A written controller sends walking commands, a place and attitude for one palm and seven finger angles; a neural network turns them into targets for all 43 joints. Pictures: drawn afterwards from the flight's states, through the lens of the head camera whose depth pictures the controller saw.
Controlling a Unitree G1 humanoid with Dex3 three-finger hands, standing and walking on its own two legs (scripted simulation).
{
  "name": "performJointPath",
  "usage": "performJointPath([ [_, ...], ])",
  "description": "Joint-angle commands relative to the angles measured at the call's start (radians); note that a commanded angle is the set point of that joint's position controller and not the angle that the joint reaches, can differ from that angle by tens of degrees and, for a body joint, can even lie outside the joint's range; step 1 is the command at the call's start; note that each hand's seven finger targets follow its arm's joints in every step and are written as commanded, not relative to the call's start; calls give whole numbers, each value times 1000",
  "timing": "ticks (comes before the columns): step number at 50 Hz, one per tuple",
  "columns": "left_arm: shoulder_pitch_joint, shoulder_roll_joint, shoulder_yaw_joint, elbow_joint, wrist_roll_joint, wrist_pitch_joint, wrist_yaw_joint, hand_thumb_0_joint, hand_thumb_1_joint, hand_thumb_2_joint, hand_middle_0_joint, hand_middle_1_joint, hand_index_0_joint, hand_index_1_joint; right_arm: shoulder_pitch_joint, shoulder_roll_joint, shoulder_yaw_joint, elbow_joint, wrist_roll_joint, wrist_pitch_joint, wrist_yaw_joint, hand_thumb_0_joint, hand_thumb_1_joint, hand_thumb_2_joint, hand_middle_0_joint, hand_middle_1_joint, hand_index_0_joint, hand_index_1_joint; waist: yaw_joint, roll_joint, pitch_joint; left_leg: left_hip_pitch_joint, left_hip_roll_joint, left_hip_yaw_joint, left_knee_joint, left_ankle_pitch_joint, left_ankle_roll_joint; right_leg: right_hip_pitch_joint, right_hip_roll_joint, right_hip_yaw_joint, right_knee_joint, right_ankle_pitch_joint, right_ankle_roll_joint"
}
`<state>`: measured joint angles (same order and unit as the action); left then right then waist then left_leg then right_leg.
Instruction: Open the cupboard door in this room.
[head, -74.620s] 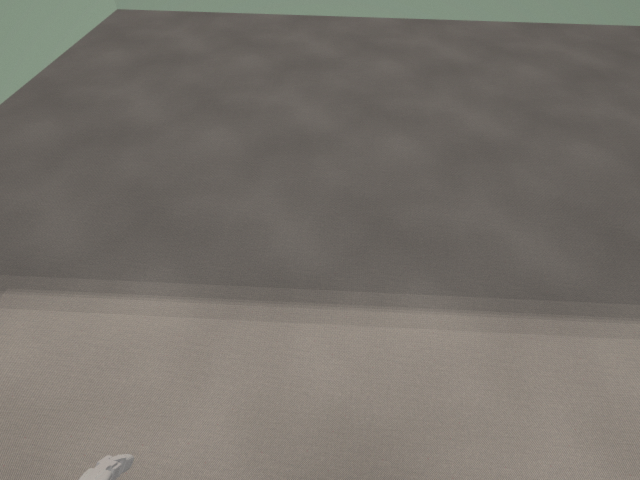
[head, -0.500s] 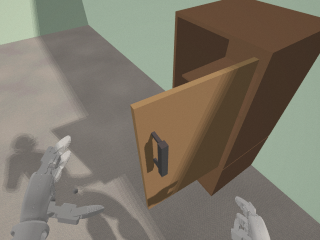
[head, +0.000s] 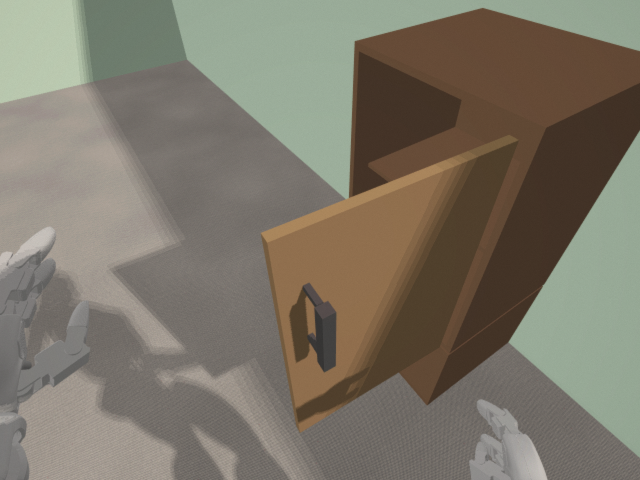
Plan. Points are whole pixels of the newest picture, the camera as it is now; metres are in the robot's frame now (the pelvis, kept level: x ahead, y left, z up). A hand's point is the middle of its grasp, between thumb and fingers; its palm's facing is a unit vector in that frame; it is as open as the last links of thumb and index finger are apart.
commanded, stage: draw the hand back to the body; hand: left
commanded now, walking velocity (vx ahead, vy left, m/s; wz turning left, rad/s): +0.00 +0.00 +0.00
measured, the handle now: (318, 328) +0.32 +0.05 +0.01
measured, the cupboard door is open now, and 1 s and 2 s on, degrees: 87 87 87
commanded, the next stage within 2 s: step back with the hand held close in 0.34 s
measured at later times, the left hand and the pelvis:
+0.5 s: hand (93, 357) +0.17 +0.24 +0.16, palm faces +0.44 -0.80 -0.42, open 7.4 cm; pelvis -0.02 -0.02 +0.00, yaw +0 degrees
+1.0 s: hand (49, 398) +0.14 +0.26 +0.15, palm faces +0.37 -0.78 -0.51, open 7.4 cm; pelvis -0.07 +0.00 -0.01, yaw -1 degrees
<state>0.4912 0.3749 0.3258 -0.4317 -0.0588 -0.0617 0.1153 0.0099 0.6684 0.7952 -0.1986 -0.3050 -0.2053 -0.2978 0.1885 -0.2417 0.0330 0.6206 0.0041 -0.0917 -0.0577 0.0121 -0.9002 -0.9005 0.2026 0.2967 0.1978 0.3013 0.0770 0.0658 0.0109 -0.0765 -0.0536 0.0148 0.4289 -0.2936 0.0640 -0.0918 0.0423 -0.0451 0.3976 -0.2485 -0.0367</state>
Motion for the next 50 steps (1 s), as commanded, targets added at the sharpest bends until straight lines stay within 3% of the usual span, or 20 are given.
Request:
performJointPath([
  [1,-48,123,95,-161,-9,-61,9,0,900,900,-200,-300,-200,-300,-112,-103,-41,-151,3,-44,-3,0,-900,-900,200,300,200,300,-14,13,-52,-19,92,-69,-56,455,-73,35,-44,45,-39,264,0],
  [6,-68,146,107,-159,-10,-66,7,0,900,900,-200,-300,-200,-300,-123,-106,-47,-157,3,-31,-3,0,-900,-900,200,300,200,300,-10,-40,-63,-23,85,-65,-68,363,-55,46,-46,47,-51,235,3],
  [9,-76,185,137,-172,-10,-70,13,0,900,900,-200,-300,-200,-300,-136,-104,-46,-157,3,-32,-13,0,-900,-900,200,300,200,300,-3,-35,-78,-27,78,-57,-64,315,-45,58,-49,60,-63,228,0],
  [15,-102,177,124,-214,-8,-77,17,0,900,900,-200,-300,-200,-300,-137,-95,-38,-150,4,-48,-17,0,-900,-900,200,300,200,300,-9,51,-74,-24,69,-54,-61,300,-44,59,-55,74,-74,229,-2],
  [22,-80,151,108,-141,-15,-80,13,0,900,900,-200,-300,-200,-300,-146,-90,-43,-140,6,-51,-19,0,-900,-900,200,300,200,300,-10,-18,-13,-31,69,-50,-70,222,-32,18,-53,77,-105,143,5],
  [23,-187,182,120,-171,-13,-88,17,0,900,900,-200,-300,-200,-300,-149,-95,-42,-134,7,-53,-21,0,-900,-900,200,300,200,300,-20,-31,-21,-28,66,-52,-69,208,-29,15,-55,86,-113,130,6],
  [24,-333,351,288,-201,0,-141,33,0,900,900,-200,-300,-200,-300,-111,-99,-34,-171,26,-41,-18,0,-900,-900,200,300,200,300,-58,24,90,-106,80,-94,-53,106,-16,-100,-108,186,-166,107,3],
  [25,-208,255,226,-111,-1,-149,20,0,900,900,-200,-300,-200,-300,-114,-97,-51,-142,14,-32,-19,0,-900,-900,200,300,200,300,-59,-83,47,-98,81,-107,-4,104,-11,-112,-137,208,-181,92,5],
  [26,-102,211,197,-63,0,-143,13,0,900,900,-200,-300,-200,-300,-116,-101,-60,-141,9,-21,-14,0,-900,-900,200,300,200,300,-58,-130,23,-74,78,-93,27,134,-8,-122,-152,218,-188,126,13],
  [28,-26,162,149,-79,1,-145,3,0,900,900,-200,-300,-200,-300,-112,-106,-65,-153,9,-2,-6,0,-900,-900,200,300,200,300,-64,-105,-42,-68,76,-74,59,173,-9,-111,-172,198,-153,218,26],
  [31,30,164,136,-173,3,-154,7,0,900,900,-200,-300,-200,-300,-106,-119,-73,-170,12,11,-9,0,-900,-900,200,300,200,300,-68,-4,-152,-71,103,-77,24,269,-18,-40,-168,157,-61,335,15],
  [33,49,198,169,-226,5,-153,18,0,900,900,-200,-300,-200,-300,-107,-120,-79,-182,12,18,-15,0,-900,-900,200,300,200,300,-66,-19,-201,-88,118,-85,18,343,-17,-7,-153,140,-10,396,26],
  [34,51,230,195,-251,4,-153,25,0,900,900,-200,-300,-200,-300,-115,-125,-82,-183,12,22,-20,0,-900,-900,200,300,200,300,-63,10,-210,-95,125,-95,15,387,-20,3,-153,136,14,435,16],
  [35,64,233,206,-260,3,-152,28,0,900,900,-200,-300,-200,-300,-114,-114,-82,-190,14,27,-23,0,-900,-900,200,300,200,300,-64,-21,-221,-105,130,-100,18,404,-21,9,-148,138,32,452,15],
  [38,69,253,237,-261,0,-150,38,0,900,900,-200,-300,-200,-300,-112,-107,-91,-203,18,38,-32,0,-900,-900,200,300,200,300,-68,-76,-203,-151,127,-104,38,373,-24,-13,-155,156,44,451,6],
  [39,67,269,253,-251,-2,-151,43,0,900,900,-200,-300,-200,-300,-114,-109,-93,-195,18,41,-36,0,-900,-900,200,300,200,300,-69,-63,-199,-153,125,-105,41,354,-24,-28,-163,163,40,441,1],
  [41,80,243,234,-230,-2,-150,46,0,900,900,-200,-300,-200,-300,-109,-106,-93,-200,21,42,-38,0,-900,-900,200,300,200,300,-74,-66,-170,-182,124,-117,45,304,-22,-58,-163,177,32,375,-4],
  [46,81,219,203,-234,9,-155,50,0,900,900,-200,-300,-200,-300,-103,-121,-90,-201,17,36,-38,0,-900,-900,200,300,200,300,-75,-25,-102,-277,142,-157,1,104,-1,-123,-142,185,7,99,-3],
  [48,73,218,198,-252,17,-162,53,0,900,900,-200,-300,-200,-300,-98,-129,-89,-209,16,30,-38,0,-900,-900,200,300,200,300,-76,-16,-86,-342,154,-177,-34,-9,11,-110,-127,177,20,22,3],
  [50,67,222,205,-280,27,-170,56,0,900,900,-200,-300,-200,-300,-96,-135,-84,-213,11,22,-40,0,-900,-900,200,300,200,300,-71,34,-86,-432,187,-218,-109,-94,27,-38,-93,147,95,12,16],
])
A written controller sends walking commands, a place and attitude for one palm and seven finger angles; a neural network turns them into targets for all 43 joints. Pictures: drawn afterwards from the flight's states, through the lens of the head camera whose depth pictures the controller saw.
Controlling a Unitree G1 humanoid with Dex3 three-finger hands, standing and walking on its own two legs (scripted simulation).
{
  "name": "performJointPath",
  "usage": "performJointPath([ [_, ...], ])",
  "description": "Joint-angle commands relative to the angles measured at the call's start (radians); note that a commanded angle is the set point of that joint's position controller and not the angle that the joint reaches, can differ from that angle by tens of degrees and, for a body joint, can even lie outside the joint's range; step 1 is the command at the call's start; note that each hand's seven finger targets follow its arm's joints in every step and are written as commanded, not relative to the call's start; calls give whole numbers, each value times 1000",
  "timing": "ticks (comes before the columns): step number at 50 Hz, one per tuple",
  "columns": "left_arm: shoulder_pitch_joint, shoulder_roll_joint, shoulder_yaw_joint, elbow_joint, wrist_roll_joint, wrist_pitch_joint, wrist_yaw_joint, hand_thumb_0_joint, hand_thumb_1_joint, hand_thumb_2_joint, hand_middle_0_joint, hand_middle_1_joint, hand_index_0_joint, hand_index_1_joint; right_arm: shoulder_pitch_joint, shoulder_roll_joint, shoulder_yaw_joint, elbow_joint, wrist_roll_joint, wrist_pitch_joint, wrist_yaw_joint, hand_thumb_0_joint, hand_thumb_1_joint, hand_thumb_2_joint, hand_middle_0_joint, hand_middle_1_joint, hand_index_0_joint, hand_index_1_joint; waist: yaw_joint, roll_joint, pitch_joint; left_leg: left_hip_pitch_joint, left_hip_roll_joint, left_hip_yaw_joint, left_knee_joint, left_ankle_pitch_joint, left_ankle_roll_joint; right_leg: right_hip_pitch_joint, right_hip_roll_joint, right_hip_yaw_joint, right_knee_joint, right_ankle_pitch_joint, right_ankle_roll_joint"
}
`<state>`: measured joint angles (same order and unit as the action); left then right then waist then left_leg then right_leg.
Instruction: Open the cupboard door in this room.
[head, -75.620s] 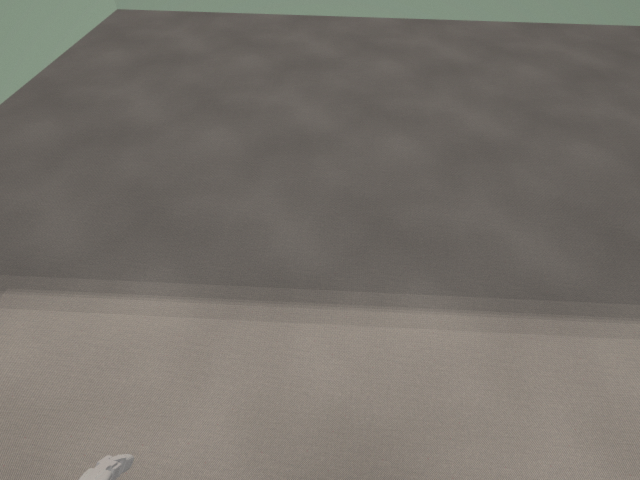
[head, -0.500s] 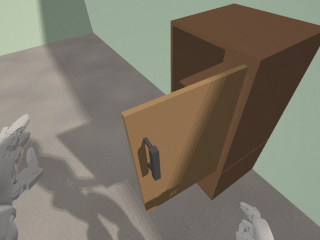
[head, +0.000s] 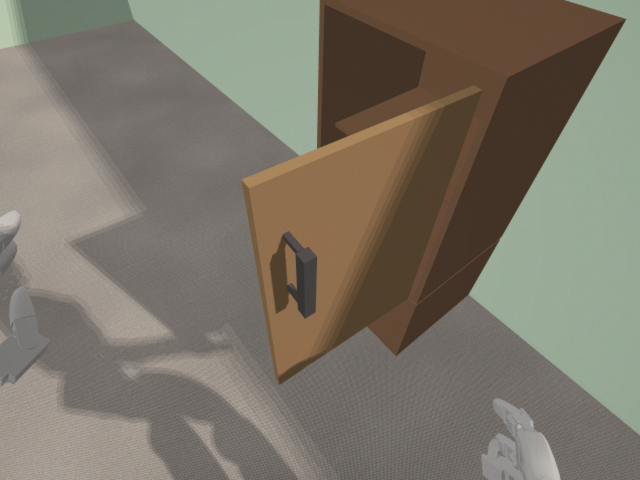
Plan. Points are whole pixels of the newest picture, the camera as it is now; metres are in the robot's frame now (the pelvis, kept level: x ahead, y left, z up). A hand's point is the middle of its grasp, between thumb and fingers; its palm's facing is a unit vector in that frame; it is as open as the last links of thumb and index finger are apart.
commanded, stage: step back with the hand held close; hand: left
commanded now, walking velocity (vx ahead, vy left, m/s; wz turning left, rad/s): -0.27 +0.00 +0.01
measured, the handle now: (298, 276) +0.39 +0.06 +0.02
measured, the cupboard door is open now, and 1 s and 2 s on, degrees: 87 87 87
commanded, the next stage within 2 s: stop stepping back and stand still in 0.70 s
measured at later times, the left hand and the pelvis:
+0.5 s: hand (2, 444) +0.12 +0.24 +0.16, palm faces +0.41 -0.77 -0.49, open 7.4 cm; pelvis -0.07 -0.02 -0.01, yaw +3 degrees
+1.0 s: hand out of the picture +0.04 +0.22 +0.17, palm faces +0.37 -0.76 -0.54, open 7.4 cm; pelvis -0.17 -0.04 +0.00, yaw +1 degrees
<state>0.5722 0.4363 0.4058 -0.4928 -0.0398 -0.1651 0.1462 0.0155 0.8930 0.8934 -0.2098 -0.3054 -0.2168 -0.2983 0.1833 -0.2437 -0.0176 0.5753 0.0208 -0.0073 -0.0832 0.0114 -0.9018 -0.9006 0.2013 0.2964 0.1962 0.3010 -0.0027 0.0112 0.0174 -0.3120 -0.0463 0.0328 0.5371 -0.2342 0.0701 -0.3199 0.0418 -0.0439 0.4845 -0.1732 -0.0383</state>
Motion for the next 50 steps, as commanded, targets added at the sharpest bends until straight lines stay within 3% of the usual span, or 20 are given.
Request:
performJointPath([
  [1,-26,164,133,-227,17,-72,27,0,900,900,-200,-300,-200,-300,-94,-137,-33,-175,-9,-66,-15,0,-900,-900,200,300,200,300,12,123,-86,-278,207,-264,-268,-227,37,248,-67,129,76,-56,29],
  [6,-90,168,155,-239,45,-91,24,0,900,900,-200,-300,-200,-300,-78,-128,-40,-175,-25,-88,-18,0,-900,-900,200,300,200,300,15,124,-67,-425,277,-336,-350,-358,76,339,-15,116,260,-56,45],
  [10,-71,153,145,-214,28,-103,16,0,900,900,-200,-300,-200,-300,-65,-122,-42,-156,-24,-107,-9,0,-900,-900,200,300,200,300,3,35,-94,-245,218,-287,-228,-85,44,241,-29,156,144,61,27],
  [12,-80,136,126,-217,21,-104,9,0,900,900,-200,-300,-200,-300,-67,-124,-42,-144,-22,-111,-3,0,-900,-900,200,300,200,300,2,73,-153,-149,208,-255,-201,22,23,211,-32,164,135,78,25],
  [17,-75,154,145,-245,20,-99,3,0,900,900,-200,-300,-200,-300,-90,-121,-46,-146,-24,-113,8,0,-900,-900,200,300,200,300,13,95,-155,-274,240,-268,-230,-173,59,266,-20,173,182,-41,25],
  [20,-79,186,168,-235,27,-95,5,0,900,900,-200,-300,-200,-300,-91,-108,-50,-153,-24,-96,12,0,-900,-900,200,300,200,300,3,-49,-82,-302,121,-177,-36,-329,10,115,-141,373,-52,-198,-33],
  [22,-100,194,153,-226,16,-96,16,0,900,900,-200,-300,-200,-300,-78,-85,-55,-125,-18,-85,25,0,-900,-900,200,300,200,300,8,-212,-71,-81,8,-71,414,-221,-72,-203,-365,582,-325,-374,-140],
  [25,-75,194,170,-193,16,-99,24,0,900,900,-200,-300,-200,-300,-89,-64,-45,-125,-25,-71,27,0,-900,-900,200,300,200,300,-1,-155,-121,-128,49,-88,581,-214,-79,-100,-350,419,-232,22,-156],
  [29,-77,214,171,-235,30,-104,39,0,900,900,-200,-300,-200,-300,-126,-68,-25,-112,-19,-68,-4,0,-900,-900,200,300,200,300,-2,-17,-80,-36,70,-48,121,-176,-76,-48,-249,268,-90,302,-77],
  [31,-61,186,147,-309,18,-111,33,0,900,900,-200,-300,-200,-300,-84,-89,-29,-101,-21,-87,-16,0,-900,-900,200,300,200,300,-12,124,-143,-5,96,-60,-200,8,-67,74,-136,178,59,264,8],
  [32,-67,203,174,-348,25,-124,34,0,900,900,-200,-300,-200,-300,-90,-117,-51,-117,-26,-98,-18,0,-900,-900,200,300,200,300,8,306,-176,-69,285,-274,-237,194,10,83,-40,117,215,100,61],
  [33,-57,212,196,-372,26,-132,37,0,900,900,-200,-300,-200,-300,-60,-93,-62,-116,-34,-120,-14,0,-900,-900,200,300,200,300,8,300,-234,-5,388,-327,-174,469,65,16,-15,94,325,-132,67],
  [36,42,196,224,-340,0,-124,28,0,900,900,-200,-300,-200,-300,-57,-87,-84,-96,-43,-157,1,0,-900,-900,200,300,200,300,6,212,-251,77,399,-258,-112,697,103,-106,4,98,500,-302,60],
  [38,-7,167,185,-387,-3,-106,27,0,900,900,-200,-300,-200,-300,-66,-79,-74,-69,-32,-164,14,0,-900,-900,200,300,200,300,-1,218,-219,174,352,-156,-61,848,54,-109,-9,58,358,-229,65],
  [41,-10,137,142,-346,9,-85,25,0,900,900,-200,-300,-200,-300,-65,-83,-63,-59,-33,-175,26,0,-900,-900,200,300,200,300,-10,227,-185,179,327,-123,-59,746,13,-27,-10,25,176,-149,65],
  [44,8,166,168,-248,19,-66,25,0,900,900,-200,-300,-200,-300,-53,-90,-46,-74,-25,-166,28,0,-900,-900,200,300,200,300,0,105,-139,29,233,-57,-15,272,-32,155,-48,30,-73,121,57],
  [46,-9,208,177,-189,13,-65,25,0,900,900,-200,-300,-200,-300,-62,-58,-30,-94,-16,-150,25,0,-900,-900,200,300,200,300,-17,-187,-137,-95,68,6,218,-161,-95,138,-290,335,-158,445,-47],
  [47,-25,216,183,-180,8,-62,31,0,900,900,-200,-300,-200,-300,-73,-50,-30,-91,-8,-143,21,0,-900,-900,200,300,200,300,-1,-236,-153,-158,45,-21,381,-244,-88,177,-354,375,-151,598,-40],
  [49,-10,224,221,-157,8,-64,33,0,900,900,-200,-300,-200,-300,-84,-40,-21,-84,-10,-139,18,0,-900,-900,200,300,200,300,1,-197,-240,-157,59,-63,424,-186,-83,230,-309,290,-107,498,-9],
  [50,25,203,217,-136,8,-62,36,0,900,900,-200,-300,-200,-300,-77,-22,-11,-88,-10,-131,14,0,-900,-900,200,300,200,300,-5,-176,-230,-157,73,-64,388,-169,-84,239,-297,269,-94,389,-50],
])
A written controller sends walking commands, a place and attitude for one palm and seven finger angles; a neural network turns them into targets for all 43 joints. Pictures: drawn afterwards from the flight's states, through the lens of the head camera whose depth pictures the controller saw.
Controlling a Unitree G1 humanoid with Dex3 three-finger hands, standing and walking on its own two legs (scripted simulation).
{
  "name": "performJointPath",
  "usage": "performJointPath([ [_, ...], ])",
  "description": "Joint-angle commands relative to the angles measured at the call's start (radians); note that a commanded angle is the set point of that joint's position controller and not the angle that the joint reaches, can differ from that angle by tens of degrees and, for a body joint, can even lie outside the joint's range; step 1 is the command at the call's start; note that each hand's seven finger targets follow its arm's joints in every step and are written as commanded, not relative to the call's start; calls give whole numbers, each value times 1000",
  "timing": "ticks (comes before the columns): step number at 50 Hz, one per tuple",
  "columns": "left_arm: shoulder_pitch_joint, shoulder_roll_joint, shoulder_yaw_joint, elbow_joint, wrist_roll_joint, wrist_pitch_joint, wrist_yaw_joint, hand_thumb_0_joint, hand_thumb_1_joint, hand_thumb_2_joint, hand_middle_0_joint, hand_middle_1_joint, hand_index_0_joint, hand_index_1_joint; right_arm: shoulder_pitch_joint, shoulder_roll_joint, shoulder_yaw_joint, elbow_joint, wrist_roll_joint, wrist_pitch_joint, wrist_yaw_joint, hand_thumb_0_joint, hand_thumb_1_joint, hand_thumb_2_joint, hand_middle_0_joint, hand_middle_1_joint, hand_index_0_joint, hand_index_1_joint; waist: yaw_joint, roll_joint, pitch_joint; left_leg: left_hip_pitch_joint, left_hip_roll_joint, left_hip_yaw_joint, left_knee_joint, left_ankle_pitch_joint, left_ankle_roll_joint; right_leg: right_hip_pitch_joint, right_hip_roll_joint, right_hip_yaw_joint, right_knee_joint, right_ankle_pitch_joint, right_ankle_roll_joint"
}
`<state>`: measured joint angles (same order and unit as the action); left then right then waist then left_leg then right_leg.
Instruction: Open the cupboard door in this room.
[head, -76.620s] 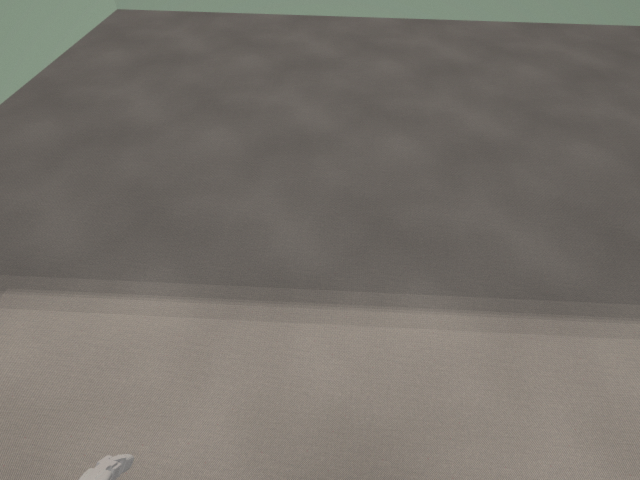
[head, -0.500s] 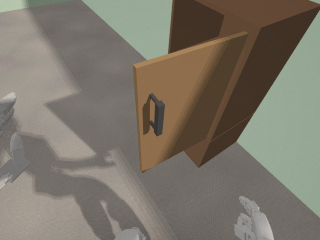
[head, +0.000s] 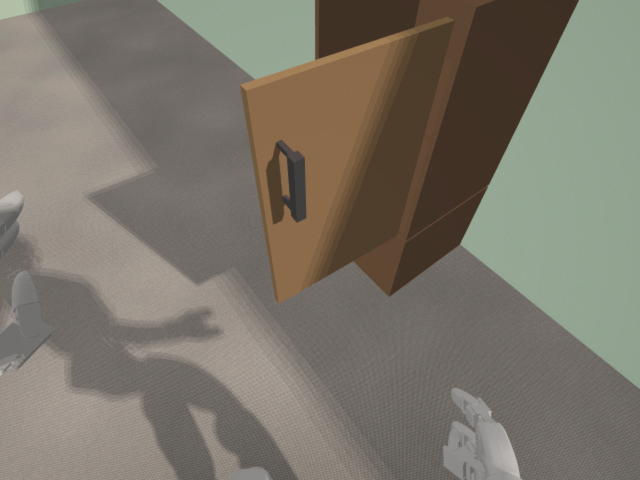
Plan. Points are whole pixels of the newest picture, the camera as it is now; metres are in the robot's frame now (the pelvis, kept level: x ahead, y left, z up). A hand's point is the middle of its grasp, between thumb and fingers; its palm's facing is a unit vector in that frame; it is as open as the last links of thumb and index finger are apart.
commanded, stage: stop stepping back and stand still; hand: left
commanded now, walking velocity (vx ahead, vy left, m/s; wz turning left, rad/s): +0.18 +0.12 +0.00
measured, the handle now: (291, 182) +0.56 +0.09 +0.02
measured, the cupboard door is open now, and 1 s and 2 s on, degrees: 87 87 87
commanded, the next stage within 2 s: let the arm hang, fingers relaxed in 0.56 s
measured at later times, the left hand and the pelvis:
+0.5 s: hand out of the picture +0.14 +0.27 +0.16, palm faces +0.48 -0.75 -0.46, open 7.4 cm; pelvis -0.05 +0.00 +0.00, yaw +2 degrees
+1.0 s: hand out of the picture +0.01 +0.18 -0.17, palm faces +0.08 -0.98 -0.18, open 7.0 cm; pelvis -0.04 +0.00 +0.00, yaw +5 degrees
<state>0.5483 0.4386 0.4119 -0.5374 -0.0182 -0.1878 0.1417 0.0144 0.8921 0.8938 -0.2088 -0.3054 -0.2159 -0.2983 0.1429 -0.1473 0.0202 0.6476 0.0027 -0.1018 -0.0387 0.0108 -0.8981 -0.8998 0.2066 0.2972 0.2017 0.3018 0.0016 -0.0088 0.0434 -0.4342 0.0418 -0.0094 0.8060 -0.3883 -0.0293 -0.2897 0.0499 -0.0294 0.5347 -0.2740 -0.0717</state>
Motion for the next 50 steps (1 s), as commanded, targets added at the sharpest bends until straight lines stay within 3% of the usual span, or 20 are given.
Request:
performJointPath([
  [1,65,190,205,-104,-13,-41,44,0,900,900,-200,-300,-200,-300,-44,-123,-46,-170,9,-28,-37,0,-900,-900,200,300,200,300,-9,-116,-226,-7,-15,-9,67,-12,15,172,-285,237,-158,385,-38],
  [7,15,152,133,-162,-13,-60,50,0,900,900,-200,-300,-200,-300,-2,-174,-52,-158,-6,-50,-46,0,-900,-900,200,300,200,300,-20,-35,-100,202,-24,23,-374,56,62,28,-222,233,-263,-129,15],
  [10,-1,165,130,-195,-6,-78,51,0,900,900,-200,-300,-200,-300,-4,-212,-65,-181,-4,-64,-47,0,-900,-900,200,300,200,300,-5,147,-74,164,78,-128,-493,39,108,59,-103,164,-140,-70,66],
  [13,-35,153,121,-178,10,-79,50,0,900,900,-200,-300,-200,-300,-8,-204,-56,-168,-8,-67,-50,0,-900,-900,200,300,200,300,-13,230,-25,19,98,-161,-586,-233,113,95,-58,101,-54,-119,60],
  [17,-106,137,100,-115,25,-74,52,0,900,900,-200,-300,-200,-300,-4,-205,-62,-156,-7,-85,-58,0,-900,-900,200,300,200,300,-12,146,-2,-28,133,-178,-574,-250,133,134,-36,53,9,-39,68],
  [20,-93,134,96,-77,16,-73,43,0,900,900,-200,-300,-200,-300,0,-201,-64,-150,-9,-90,-55,0,-900,-900,200,300,200,300,-11,52,-22,3,62,-99,-459,-131,107,129,-72,141,-98,-59,45],
  [24,-116,156,99,-59,11,-74,32,0,900,900,-200,-300,-200,-300,10,-185,-73,-132,-12,-71,-37,0,-900,-900,200,300,200,300,-8,-118,-2,18,-44,21,-47,-57,58,-39,-286,510,-385,-512,-62],
  [27,-138,155,106,-79,11,-84,30,0,900,900,-200,-300,-200,-300,18,-177,-69,-133,-10,-65,-24,0,-900,-900,200,300,200,300,-13,-118,-65,12,-8,-24,4,-36,55,42,-321,413,-316,-235,-99],
  [30,-76,164,132,-125,2,-89,36,0,900,900,-200,-300,-200,-300,11,-155,-44,-139,-15,-67,-36,0,-900,-900,200,300,200,300,-19,11,-96,240,-23,7,-364,89,59,-14,-205,214,-197,-116,-20],
  [32,-60,161,135,-200,-4,-104,38,0,900,900,-200,-300,-200,-300,-6,-182,-48,-162,-17,-78,-40,0,-900,-900,200,300,200,300,2,212,-97,239,116,-209,-518,135,100,-5,-67,120,-11,-8,51],
  [33,-138,-118,-321,643,67,77,-114,0,900,900,-200,-300,-200,-300,-2,-359,-114,93,-20,-91,46,0,-900,-900,200,300,200,300,-71,240,15,66,183,-295,-382,411,166,-156,-84,10,213,94,74],
  [34,-129,-130,-301,664,59,177,-124,0,900,900,-200,-300,-200,-300,35,-292,-115,69,-21,-21,35,0,-900,-900,200,300,200,300,-40,139,-48,87,211,-262,-410,558,183,-100,-78,71,239,-110,65],
  [35,-121,-147,-293,647,60,204,-129,0,900,900,-200,-300,-200,-300,54,-255,-98,61,-22,-2,28,0,-900,-900,200,300,200,300,-45,170,-74,58,214,-250,-412,584,195,-85,-61,71,298,-199,68],
  [37,-195,-142,-312,717,55,197,-129,0,900,900,-200,-300,-200,-300,50,-245,-80,55,-41,10,25,0,-900,-900,200,300,200,300,-30,4,-108,92,203,-292,-383,637,215,-94,-56,85,307,-226,69],
  [39,-209,-118,-325,836,60,182,-127,0,900,900,-200,-300,-200,-300,31,-258,-75,63,-44,22,25,0,-900,-900,200,300,200,300,10,-153,-164,191,130,-184,-288,763,150,13,-57,64,88,45,59],
  [41,-212,-32,-311,972,61,165,-120,0,900,900,-200,-300,-200,-300,38,-234,-83,82,-25,40,23,0,-900,-900,200,300,200,300,4,-250,-215,127,-16,-56,-188,484,62,190,-183,233,-15,623,12],
  [42,-240,4,-315,1032,53,161,-123,0,900,900,-200,-300,-200,-300,62,-228,-77,100,-19,52,28,0,-900,-900,200,300,200,300,-16,-183,-176,130,-45,-35,-207,274,45,165,-260,280,-45,678,-26],
  [43,-277,21,-324,1083,48,164,-124,0,900,900,-200,-300,-200,-300,77,-229,-78,120,-20,66,33,0,-900,-900,200,300,200,300,-35,-77,-153,172,-51,-27,-253,224,44,129,-258,267,-45,589,-33],
  [46,-294,-9,-340,1227,35,163,-114,0,900,900,-200,-300,-200,-300,32,-223,-72,174,-26,78,24,0,-900,-900,200,300,200,300,-13,-17,-186,243,-18,-39,-271,428,49,172,-170,206,-29,614,22],
  [50,-295,-77,-351,1368,31,171,-112,0,900,900,-200,-300,-200,-300,36,-193,-61,249,-26,92,12,0,-900,-900,200,300,200,300,-14,147,-128,290,24,-71,-335,411,58,113,-128,170,-108,313,27],
])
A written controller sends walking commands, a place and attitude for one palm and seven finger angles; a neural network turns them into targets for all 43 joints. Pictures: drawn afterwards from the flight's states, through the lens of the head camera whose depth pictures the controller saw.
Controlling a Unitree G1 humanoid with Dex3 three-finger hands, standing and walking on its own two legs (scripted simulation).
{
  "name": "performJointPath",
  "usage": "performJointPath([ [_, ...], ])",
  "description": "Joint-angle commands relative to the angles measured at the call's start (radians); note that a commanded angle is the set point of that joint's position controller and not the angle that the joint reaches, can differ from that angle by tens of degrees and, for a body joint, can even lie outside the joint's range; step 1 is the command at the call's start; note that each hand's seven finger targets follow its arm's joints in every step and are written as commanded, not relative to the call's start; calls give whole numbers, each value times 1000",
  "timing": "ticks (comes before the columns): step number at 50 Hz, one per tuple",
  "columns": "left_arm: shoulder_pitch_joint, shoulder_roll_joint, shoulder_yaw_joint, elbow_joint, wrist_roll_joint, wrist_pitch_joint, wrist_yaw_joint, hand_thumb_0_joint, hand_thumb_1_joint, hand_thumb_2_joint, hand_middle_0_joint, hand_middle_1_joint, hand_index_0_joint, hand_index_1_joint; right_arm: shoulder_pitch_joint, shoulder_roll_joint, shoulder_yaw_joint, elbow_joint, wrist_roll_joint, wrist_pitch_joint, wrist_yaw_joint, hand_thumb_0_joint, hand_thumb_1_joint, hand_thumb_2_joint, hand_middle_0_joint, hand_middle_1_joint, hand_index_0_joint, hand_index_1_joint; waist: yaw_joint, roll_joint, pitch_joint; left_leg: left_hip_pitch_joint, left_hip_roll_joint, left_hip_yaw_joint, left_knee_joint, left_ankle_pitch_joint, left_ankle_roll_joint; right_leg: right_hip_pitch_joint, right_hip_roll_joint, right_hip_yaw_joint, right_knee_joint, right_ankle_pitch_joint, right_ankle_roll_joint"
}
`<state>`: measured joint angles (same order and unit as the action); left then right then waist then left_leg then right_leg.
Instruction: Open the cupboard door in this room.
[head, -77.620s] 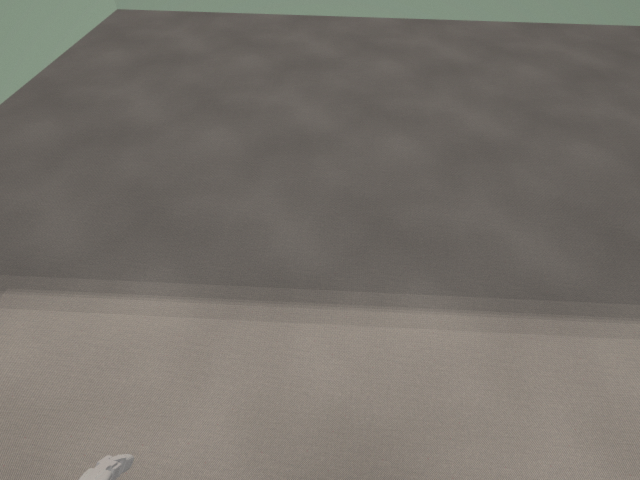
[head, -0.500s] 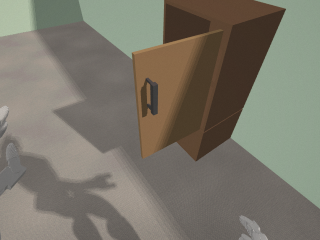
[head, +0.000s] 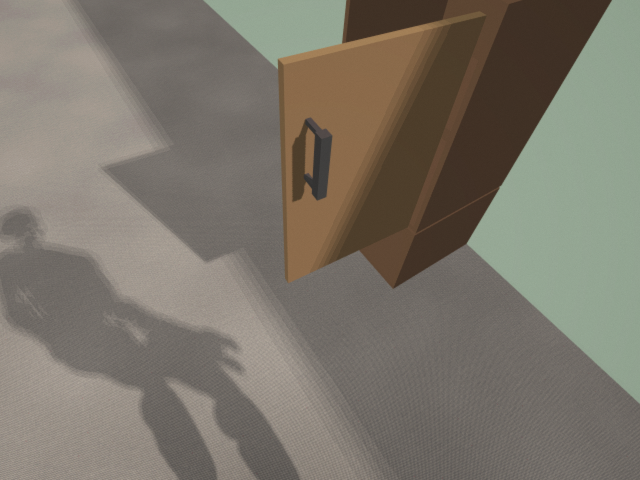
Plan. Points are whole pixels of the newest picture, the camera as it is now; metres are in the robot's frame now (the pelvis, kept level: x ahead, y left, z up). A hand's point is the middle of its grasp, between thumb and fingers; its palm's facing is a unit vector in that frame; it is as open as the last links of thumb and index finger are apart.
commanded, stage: let the arm hang, fingers relaxed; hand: left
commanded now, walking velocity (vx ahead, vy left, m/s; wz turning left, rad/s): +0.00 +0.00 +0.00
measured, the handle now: (315, 160) +0.61 +0.04 +0.02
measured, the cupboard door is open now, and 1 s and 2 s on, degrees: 87 87 87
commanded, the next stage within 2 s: look to check the result in 0.76 s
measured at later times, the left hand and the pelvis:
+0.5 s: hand out of the picture +0.03 +0.24 -0.15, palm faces -0.01 -0.95 -0.30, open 7.3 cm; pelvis -0.01 +0.01 +0.01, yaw +0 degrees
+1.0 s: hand out of the picture +0.06 +0.24 -0.15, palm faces -0.03 -0.95 -0.30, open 7.3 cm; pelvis +0.00 +0.01 +0.01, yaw +0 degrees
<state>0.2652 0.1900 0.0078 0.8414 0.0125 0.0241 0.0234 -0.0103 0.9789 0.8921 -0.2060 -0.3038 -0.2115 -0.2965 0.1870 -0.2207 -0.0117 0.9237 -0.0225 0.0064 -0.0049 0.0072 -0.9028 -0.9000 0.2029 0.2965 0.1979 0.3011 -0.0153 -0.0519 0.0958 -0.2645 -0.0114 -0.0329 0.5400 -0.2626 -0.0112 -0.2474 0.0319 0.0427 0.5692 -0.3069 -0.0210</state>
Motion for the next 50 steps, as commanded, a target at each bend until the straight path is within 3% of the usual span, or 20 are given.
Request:
performJointPath([
  [1,-16,170,48,18,-1,-37,5,0,900,900,-200,-300,-200,-300,-6,-114,-25,-12,0,-11,-22,0,-900,-900,200,300,200,300,5,212,-153,97,79,-58,-95,224,42,66,-104,94,-164,269,-26],
  [3,-25,170,40,70,-1,-33,0,0,900,900,-200,-300,-200,-300,-8,-120,-23,18,-1,-4,-21,0,-900,-900,200,300,200,300,6,202,-106,69,83,-76,-136,116,44,50,-94,96,-207,141,-31],
  [5,-39,175,36,111,0,-33,-3,0,900,900,-200,-300,-200,-300,8,-134,-26,42,1,-1,-21,0,-900,-900,200,300,200,300,3,134,-84,71,88,-87,-161,59,46,33,-95,94,-242,66,-32],
  [9,-54,188,34,174,1,-35,-5,0,900,900,-200,-300,-200,-300,19,-155,-33,86,0,1,-19,0,-900,-900,200,300,200,300,2,69,-35,69,83,-86,-191,-12,46,-4,-97,99,-284,-25,-35],
  [10,-59,194,34,182,0,-36,-5,0,900,900,-200,-300,-200,-300,29,-159,-32,96,-1,-2,-19,0,-900,-900,200,300,200,300,-1,61,-51,70,84,-91,-197,-13,46,7,-98,100,-284,-27,-35],
  [19,-69,216,37,231,-1,-46,-1,0,900,900,-200,-300,-200,-300,19,-179,-31,143,3,-18,-20,0,-900,-900,200,300,200,300,10,42,-87,102,96,-92,-213,109,51,49,-107,83,-254,95,-30],
  [26,-93,225,38,241,0,-46,-1,0,900,900,-200,-300,-200,-300,5,-175,-29,161,0,-19,-18,0,-900,-900,200,300,200,300,9,45,-50,89,94,-91,-235,99,47,40,-112,83,-261,84,-25],
  [32,-110,235,40,238,0,-49,-2,0,900,900,-200,-300,-200,-300,-19,-189,-30,163,0,-24,-18,0,-900,-900,200,300,200,300,10,76,-69,106,96,-88,-239,130,43,57,-115,85,-259,118,-24],
  [34,-111,242,43,235,1,-52,-2,0,900,900,-200,-300,-200,-300,-23,-195,-31,159,2,-23,-18,0,-900,-900,200,300,200,300,10,54,-77,113,96,-87,-231,144,44,61,-116,86,-267,129,-25],
  [40,-129,251,43,235,0,-54,-3,0,900,900,-200,-300,-200,-300,-39,-211,-32,158,1,-28,-19,0,-900,-900,200,300,200,300,6,71,-112,143,101,-86,-232,192,41,84,-119,85,-261,179,-24],
  [50,-147,272,42,238,-1,-56,-3,0,900,900,-200,-300,-200,-300,-69,-239,-34,157,3,-27,-18,0,-900,-900,200,300,200,300,4,59,-105,165,105,-82,-239,209,39,86,-126,87,-276,208,-23],
])
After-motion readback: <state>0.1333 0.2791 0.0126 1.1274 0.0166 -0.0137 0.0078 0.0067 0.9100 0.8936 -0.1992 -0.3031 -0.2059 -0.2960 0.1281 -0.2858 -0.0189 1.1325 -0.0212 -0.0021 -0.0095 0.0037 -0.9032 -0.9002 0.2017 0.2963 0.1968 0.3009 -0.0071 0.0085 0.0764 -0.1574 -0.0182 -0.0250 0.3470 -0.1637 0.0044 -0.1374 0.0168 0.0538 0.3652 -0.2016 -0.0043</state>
